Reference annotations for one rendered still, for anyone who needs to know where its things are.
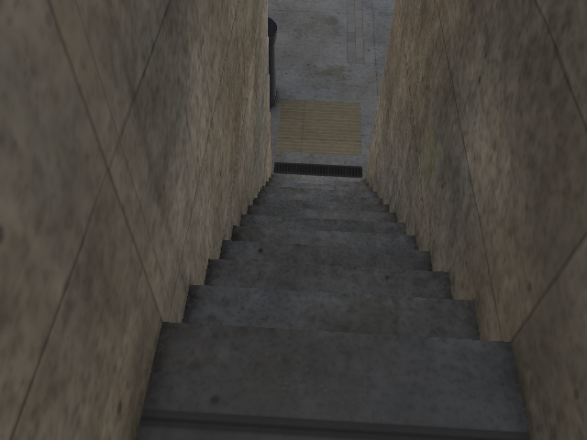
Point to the stairs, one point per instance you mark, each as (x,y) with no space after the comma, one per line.
(324,254)

